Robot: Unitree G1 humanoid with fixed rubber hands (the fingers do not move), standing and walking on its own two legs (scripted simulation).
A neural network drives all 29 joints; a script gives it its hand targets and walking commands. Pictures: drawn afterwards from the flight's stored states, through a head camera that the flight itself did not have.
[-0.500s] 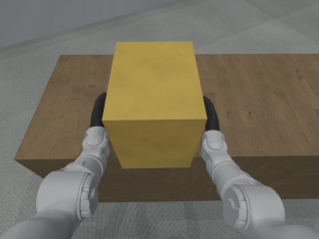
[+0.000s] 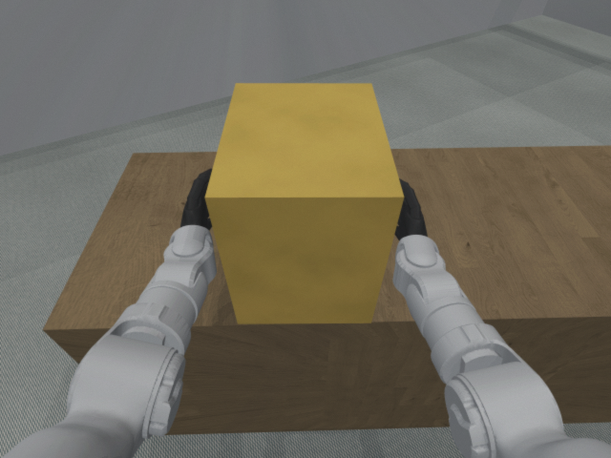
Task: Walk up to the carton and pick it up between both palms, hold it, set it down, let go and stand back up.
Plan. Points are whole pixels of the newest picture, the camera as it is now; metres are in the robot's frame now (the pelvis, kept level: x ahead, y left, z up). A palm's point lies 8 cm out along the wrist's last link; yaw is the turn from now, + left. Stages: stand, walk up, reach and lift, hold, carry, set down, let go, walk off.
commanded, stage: reach and lift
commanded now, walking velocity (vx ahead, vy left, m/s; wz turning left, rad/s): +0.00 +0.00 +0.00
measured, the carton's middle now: (304, 204) +0.47 -0.01 +0.09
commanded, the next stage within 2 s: hold in 1.82 s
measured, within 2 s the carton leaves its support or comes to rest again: neither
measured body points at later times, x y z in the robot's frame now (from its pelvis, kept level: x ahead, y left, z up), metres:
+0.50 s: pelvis -0.02 +0.00 +0.03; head -0.06 +0.02 +0.47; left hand +0.40 +0.15 +0.17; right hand +0.38 -0.15 +0.16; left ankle +0.01 +0.11 -0.72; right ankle +0.01 -0.11 -0.72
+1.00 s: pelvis -0.01 -0.01 +0.03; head -0.05 +0.01 +0.48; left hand +0.40 +0.14 +0.18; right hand +0.39 -0.16 +0.18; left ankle +0.01 +0.11 -0.72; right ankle +0.01 -0.11 -0.72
